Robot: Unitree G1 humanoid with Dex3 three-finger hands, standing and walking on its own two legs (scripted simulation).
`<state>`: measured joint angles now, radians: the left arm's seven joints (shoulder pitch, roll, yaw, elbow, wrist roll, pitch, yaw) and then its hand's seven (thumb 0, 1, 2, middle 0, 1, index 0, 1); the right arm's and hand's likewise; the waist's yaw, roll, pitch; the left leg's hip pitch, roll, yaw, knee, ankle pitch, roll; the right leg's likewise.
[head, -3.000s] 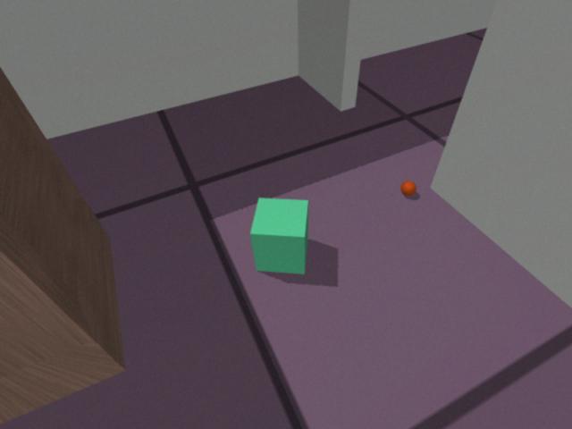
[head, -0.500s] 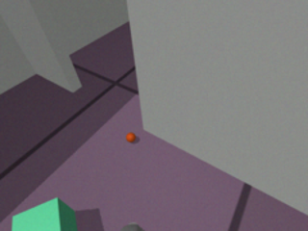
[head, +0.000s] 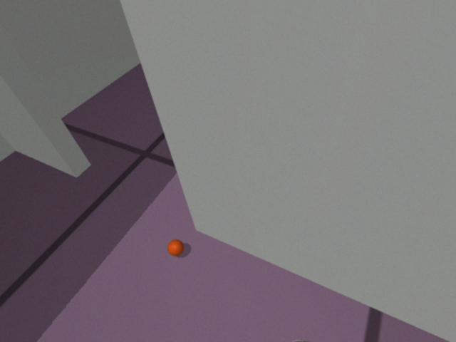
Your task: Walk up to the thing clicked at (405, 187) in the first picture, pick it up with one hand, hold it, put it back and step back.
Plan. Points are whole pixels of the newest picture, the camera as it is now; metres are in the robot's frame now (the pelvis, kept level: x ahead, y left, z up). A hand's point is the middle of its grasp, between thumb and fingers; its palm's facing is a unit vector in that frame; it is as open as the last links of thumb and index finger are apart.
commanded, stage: walk up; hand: left
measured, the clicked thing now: (175, 247) +0.67 +0.33 -0.71
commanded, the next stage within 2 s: none
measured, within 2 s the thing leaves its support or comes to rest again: neither
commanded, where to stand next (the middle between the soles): +0.29 +0.05 m, yaw +1 degrees
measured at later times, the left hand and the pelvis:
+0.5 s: hand out of the picture +0.18 +0.34 -0.14, palm faces -0.02 -0.92 -0.40, open 7.4 cm; pelvis +0.16 +0.05 +0.01, yaw +2 degrees
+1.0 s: hand (109, 279) +0.30 +0.31 -0.13, palm faces -0.04 -0.93 -0.37, open 7.4 cm; pelvis +0.19 +0.05 +0.01, yaw +0 degrees
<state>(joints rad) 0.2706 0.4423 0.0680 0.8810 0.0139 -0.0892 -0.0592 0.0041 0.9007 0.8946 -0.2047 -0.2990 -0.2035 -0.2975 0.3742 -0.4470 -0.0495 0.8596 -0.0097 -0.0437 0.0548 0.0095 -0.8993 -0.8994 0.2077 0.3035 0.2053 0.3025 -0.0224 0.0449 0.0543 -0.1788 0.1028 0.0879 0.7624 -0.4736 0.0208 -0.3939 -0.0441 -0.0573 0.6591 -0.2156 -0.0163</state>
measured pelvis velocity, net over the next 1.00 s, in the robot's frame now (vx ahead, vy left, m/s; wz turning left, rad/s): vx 0.19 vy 0.05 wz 0.00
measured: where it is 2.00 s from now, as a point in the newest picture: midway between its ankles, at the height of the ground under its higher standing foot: outside the picture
